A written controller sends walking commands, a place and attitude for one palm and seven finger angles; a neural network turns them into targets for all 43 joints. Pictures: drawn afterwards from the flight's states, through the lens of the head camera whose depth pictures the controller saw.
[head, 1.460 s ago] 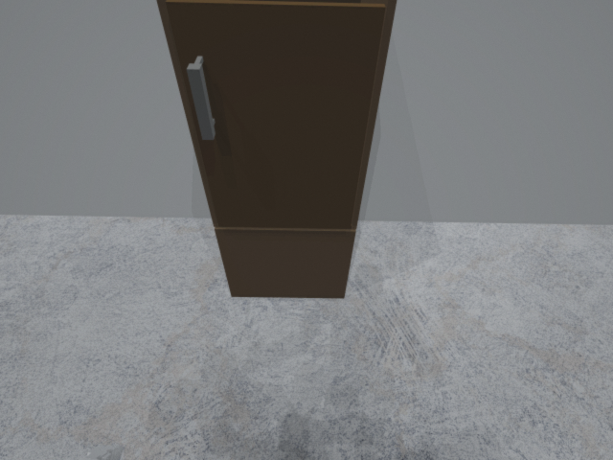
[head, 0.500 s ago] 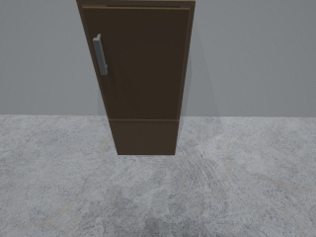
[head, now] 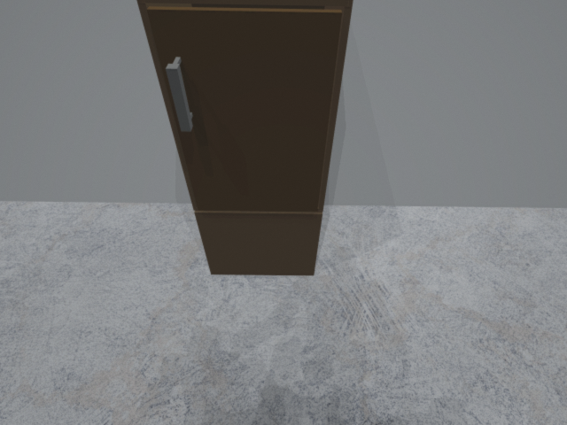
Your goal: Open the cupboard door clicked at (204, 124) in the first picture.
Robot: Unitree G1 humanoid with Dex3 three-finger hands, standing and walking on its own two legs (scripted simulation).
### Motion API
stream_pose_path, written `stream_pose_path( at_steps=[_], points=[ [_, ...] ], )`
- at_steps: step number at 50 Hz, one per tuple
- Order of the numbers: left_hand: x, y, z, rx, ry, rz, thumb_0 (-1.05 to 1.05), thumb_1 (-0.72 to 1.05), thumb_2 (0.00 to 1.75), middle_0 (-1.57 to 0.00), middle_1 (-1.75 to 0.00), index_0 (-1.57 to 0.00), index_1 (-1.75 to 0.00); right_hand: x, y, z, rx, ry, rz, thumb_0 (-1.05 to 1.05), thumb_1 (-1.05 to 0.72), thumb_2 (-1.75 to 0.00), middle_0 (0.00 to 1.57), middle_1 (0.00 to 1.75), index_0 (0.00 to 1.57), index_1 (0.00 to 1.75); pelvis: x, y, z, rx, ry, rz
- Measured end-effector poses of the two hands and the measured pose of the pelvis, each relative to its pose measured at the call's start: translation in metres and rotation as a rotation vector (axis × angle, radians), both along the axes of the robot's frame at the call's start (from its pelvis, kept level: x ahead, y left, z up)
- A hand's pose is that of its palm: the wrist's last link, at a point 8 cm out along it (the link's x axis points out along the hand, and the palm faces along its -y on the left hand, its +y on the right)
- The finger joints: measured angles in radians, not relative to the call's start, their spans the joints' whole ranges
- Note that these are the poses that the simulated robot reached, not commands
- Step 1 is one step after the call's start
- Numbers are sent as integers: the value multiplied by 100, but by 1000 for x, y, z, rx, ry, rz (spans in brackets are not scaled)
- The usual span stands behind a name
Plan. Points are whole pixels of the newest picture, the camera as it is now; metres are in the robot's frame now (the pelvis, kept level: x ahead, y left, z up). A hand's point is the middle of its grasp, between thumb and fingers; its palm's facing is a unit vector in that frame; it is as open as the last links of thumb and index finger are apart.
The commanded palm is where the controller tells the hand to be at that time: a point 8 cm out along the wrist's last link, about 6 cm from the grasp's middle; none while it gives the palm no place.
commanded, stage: look at it before walking up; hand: left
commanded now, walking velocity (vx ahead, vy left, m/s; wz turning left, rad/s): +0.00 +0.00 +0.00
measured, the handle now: (182, 94) +0.77 +0.28 +0.07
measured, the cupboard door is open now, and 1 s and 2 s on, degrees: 0 0 0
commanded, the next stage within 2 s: take the last steps up to it in 0.18 s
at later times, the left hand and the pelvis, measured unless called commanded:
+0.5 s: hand out of the picture +0.06 +0.23 -0.17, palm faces +0.02 -0.96 -0.26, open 7.4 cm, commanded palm none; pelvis +0.02 +0.01 -0.01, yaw +1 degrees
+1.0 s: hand (171, 387) +0.22 +0.22 -0.19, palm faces +0.02 -0.98 -0.20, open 7.3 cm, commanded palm none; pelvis +0.16 +0.04 -0.02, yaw +2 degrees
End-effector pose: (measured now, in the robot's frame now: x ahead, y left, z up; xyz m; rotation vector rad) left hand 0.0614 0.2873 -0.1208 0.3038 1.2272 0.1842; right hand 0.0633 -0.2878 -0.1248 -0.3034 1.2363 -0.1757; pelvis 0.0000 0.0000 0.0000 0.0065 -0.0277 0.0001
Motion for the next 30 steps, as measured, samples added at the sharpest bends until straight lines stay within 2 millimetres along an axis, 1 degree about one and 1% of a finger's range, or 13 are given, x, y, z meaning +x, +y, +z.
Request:
stream_pose_path(
  at_steps=[13,19,24,27,30],
  points=[
    [5,1,2,5,-5,-1,0,91,90,-20,-30,-20,-30,11,1,1,2,-17,5,1,-90,-90,20,30,20,30,4,0,0,0,1,-1],
    [8,-1,0,2,-12,5,0,91,90,-20,-30,-20,-30,13,2,1,0,-17,6,1,-90,-90,20,30,20,30,7,0,0,-1,2,1],
    [-3,-13,-14,-50,12,36,0,91,90,-20,-30,-20,-30,4,19,-10,27,29,6,1,-90,-90,20,30,20,30,18,5,-5,-16,6,9],
    [-17,-18,-26,-98,41,82,0,91,90,-20,-30,-20,-30,-4,36,-15,40,80,6,1,-91,-90,20,30,20,30,30,14,-9,-29,9,32],
    [-35,-19,-40,-141,102,126,0,91,90,-20,-30,-20,-30,-9,57,-19,52,115,-7,1,-91,-90,20,30,20,30,44,27,-14,-26,5,41]
  ],
)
